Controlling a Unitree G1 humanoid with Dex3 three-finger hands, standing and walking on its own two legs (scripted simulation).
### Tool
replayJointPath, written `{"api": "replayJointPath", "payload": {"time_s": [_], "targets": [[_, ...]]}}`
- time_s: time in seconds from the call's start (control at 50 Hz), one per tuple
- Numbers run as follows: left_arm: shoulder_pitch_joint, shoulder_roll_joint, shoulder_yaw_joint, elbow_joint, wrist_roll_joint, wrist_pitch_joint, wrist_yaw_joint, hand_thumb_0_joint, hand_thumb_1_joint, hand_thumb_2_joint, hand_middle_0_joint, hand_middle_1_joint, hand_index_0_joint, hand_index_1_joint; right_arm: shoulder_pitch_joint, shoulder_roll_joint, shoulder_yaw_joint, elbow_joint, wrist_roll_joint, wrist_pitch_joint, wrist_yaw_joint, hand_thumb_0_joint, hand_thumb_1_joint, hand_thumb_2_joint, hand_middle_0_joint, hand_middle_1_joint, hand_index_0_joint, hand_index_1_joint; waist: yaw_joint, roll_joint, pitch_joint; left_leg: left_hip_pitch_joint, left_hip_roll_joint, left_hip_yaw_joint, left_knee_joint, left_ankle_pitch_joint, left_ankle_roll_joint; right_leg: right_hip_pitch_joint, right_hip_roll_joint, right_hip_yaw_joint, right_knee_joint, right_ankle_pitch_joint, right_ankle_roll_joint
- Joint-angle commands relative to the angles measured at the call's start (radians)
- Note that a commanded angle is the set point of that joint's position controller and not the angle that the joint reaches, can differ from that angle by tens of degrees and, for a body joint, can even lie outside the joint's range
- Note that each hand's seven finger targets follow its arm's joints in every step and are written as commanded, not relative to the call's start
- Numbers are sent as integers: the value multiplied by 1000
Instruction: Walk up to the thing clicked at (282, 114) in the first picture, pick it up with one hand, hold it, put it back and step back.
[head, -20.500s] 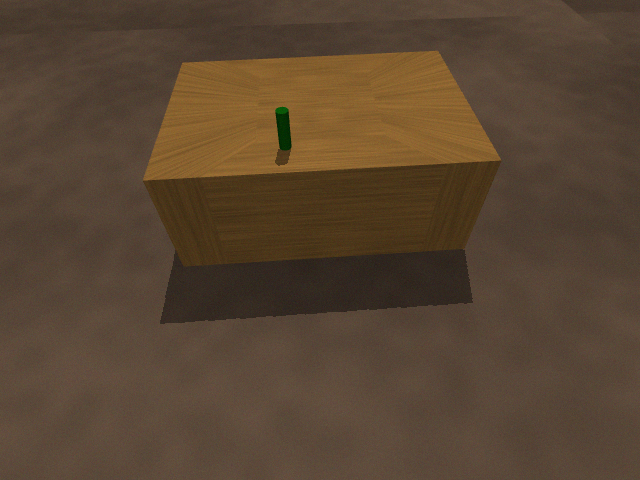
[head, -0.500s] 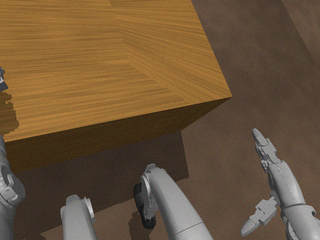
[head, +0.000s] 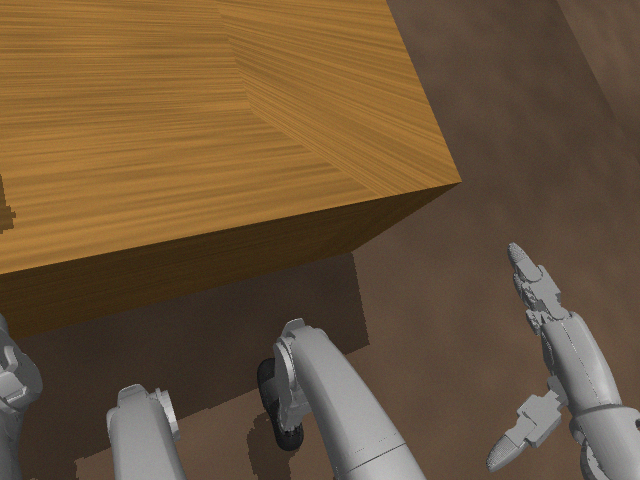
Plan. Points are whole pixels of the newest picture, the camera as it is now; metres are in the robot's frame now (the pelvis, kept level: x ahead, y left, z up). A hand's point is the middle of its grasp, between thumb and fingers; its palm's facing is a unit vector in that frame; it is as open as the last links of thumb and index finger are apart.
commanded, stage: lower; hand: left
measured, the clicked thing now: out of the picture +0.55 +0.24 -0.03
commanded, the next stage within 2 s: loosen in 0.06 s
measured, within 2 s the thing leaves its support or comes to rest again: rests again in 0.12 s
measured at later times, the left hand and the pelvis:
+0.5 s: hand out of the picture +0.56 +0.22 -0.06, palm faces +0.29 -0.96 -0.01, open 5.5 cm; pelvis -0.01 +0.00 -0.01, yaw +0 degrees
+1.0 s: hand out of the picture +0.56 +0.22 -0.06, palm faces +0.28 -0.96 +0.00, open 13.1 cm; pelvis -0.01 +0.00 -0.01, yaw +0 degrees
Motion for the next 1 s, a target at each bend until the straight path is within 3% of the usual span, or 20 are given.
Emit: {"api": "replayJointPath", "payload": {"time_s": [0.0,0.04,0.08,0.1,0.14,0.16,0.24,0.32,0.34,0.38,0.4,0.46,0.48,0.52,0.62,0.7,0.72,0.9,0.94,0.98], "targets": [[-392,221,3,-225,-6,-94,-3,0,658,1406,-1465,-1510,-1477,-1510,85,-191,-173,-159,7,-43,-27,0,559,-47,50,49,50,49,15,476,-633,467,-27,12,-216,433,-9,390,51,-12,-92,268,-72],[-394,208,-10,-233,-6,-91,-5,0,627,1398,-1464,-1510,-1476,-1510,68,-195,-175,-186,7,-49,-28,0,558,-47,50,50,50,50,10,466,-645,466,-27,15,-206,431,-6,402,50,-8,-93,276,-70],[-376,253,20,-230,-4,-92,-1,0,636,1411,-1450,-1502,-1459,-1507,92,-197,-180,-156,8,-44,-27,0,562,-47,50,50,50,50,16,488,-644,453,-29,17,-195,450,-6,393,50,-6,-79,288,-71],[-380,221,-4,-219,-3,-89,-4,0,624,1401,-1456,-1505,-1467,-1507,70,-196,-171,-189,8,-47,-26,0,559,-48,50,50,50,50,13,479,-647,462,-27,14,-194,465,-7,387,51,-10,-78,295,-72],[-397,252,16,-218,-2,-89,4,0,626,1410,-1460,-1514,-1473,-1515,87,-201,-180,-172,10,-45,-27,0,560,-47,50,50,50,50,9,478,-626,438,-30,12,-202,420,-7,382,50,-10,-78,265,-71],[-400,234,-4,-212,0,-88,2,0,633,1336,-1507,-1501,-1541,-1479,68,-198,-175,-185,10,-45,-26,0,552,-43,50,49,50,49,7,481,-617,432,-29,11,-203,405,-8,371,50,-11,-77,251,-70],[-420,251,15,-263,-9,-90,0,0,467,1016,-1322,-1249,-1366,-1208,76,-203,-192,-197,12,-46,-27,0,548,-38,50,49,50,49,12,506,-658,461,-30,13,-201,384,-10,373,50,-9,-74,231,-70],[-397,235,9,-252,-6,-76,-3,0,268,824,-1230,-1104,-1273,-1062,78,-203,-192,-206,15,-48,-28,0,543,-37,50,50,50,50,5,490,-638,431,-31,18,-197,367,-7,378,47,-5,-79,230,-68],[-405,264,20,-281,-5,-76,-2,0,216,783,-1220,-1075,-1261,-1034,89,-203,-198,-182,14,-45,-29,0,541,-38,50,50,50,50,15,507,-646,437,-30,20,-195,375,-7,378,47,-3,-75,231,-68],[-381,220,-5,-227,-6,-63,-7,0,178,715,-1169,-1013,-1214,-967,71,-206,-189,-203,15,-43,-28,0,546,-36,50,50,50,50,10,497,-631,451,-29,11,-202,409,-13,355,49,-15,-74,241,-73],[-383,237,10,-256,-10,-64,-6,0,136,650,-1138,-961,-1185,-913,81,-211,-196,-206,17,-45,-29,0,544,-35,50,50,50,50,17,504,-643,472,-26,7,-196,440,-15,354,49,-16,-64,261,-73],[-387,238,8,-245,-9,-62,-6,0,59,615,-955,-820,-978,-797,80,-209,-198,-210,19,-45,-30,0,543,-42,50,50,50,50,11,490,-635,449,-29,12,-193,410,-10,365,49,-13,-69,248,-70],[-381,209,-8,-223,-11,-58,-10,0,15,581,-918,-782,-940,-760,87,-203,-193,-208,18,-44,-29,0,542,-42,50,50,50,50,-2,483,-625,440,-28,13,-192,409,-9,365,48,-14,-71,251,-69],[-383,242,10,-236,-7,-58,-8,0,21,551,-856,-712,-867,-699,95,-201,-195,-201,20,-42,-31,0,544,-44,50,50,50,50,6,463,-615,400,-32,23,-189,362,-1,381,46,-2,-81,228,-65],[-370,221,1,-202,-14,-51,-10,0,0,492,-733,-603,-743,-592,92,-201,-188,-208,26,-44,-30,0,547,-45,51,50,51,50,5,424,-576,362,-37,22,-204,307,1,376,45,-4,-96,190,-64],[-371,243,13,-217,-14,-56,-13,0,-50,398,-605,-480,-614,-469,119,-194,-196,-185,27,-48,-30,0,543,-46,51,51,51,51,0,437,-614,360,-37,28,-180,338,6,403,41,12,-84,225,-60],[-367,201,-14,-185,-17,-52,-16,0,-59,377,-591,-457,-595,-450,87,-193,-177,-223,28,-52,-29,0,540,-47,51,51,51,51,0,423,-603,356,-39,25,-186,345,5,405,41,7,-83,233,-60],[-412,247,3,-249,-9,-61,-8,0,-265,170,-368,-232,-374,-224,97,-204,-197,-205,25,-46,-33,0,537,-48,51,51,51,51,5,470,-623,422,-34,20,-191,363,-4,362,45,-6,-76,226,-66],[-411,227,-10,-226,-4,-55,-7,0,-377,135,-226,-172,-236,-164,92,-191,-179,-224,25,-48,-28,0,543,-46,51,50,51,50,1,473,-625,419,-34,20,-188,363,-4,360,46,-6,-72,224,-67],[-423,247,-7,-273,0,-52,-9,0,-471,57,-127,-81,-137,-74,88,-209,-195,-256,26,-47,-32,0,543,-47,51,50,51,50,2,487,-673,455,-33,19,-196,388,-8,383,45,-8,-76,244,-68]]}}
